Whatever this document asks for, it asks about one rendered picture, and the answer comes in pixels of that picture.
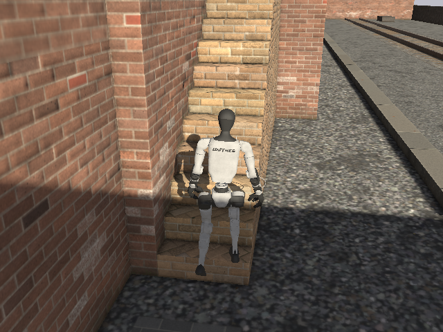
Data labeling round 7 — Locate stairs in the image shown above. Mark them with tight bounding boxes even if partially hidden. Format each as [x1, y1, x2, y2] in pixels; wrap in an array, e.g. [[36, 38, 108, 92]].
[[156, 0, 281, 286]]

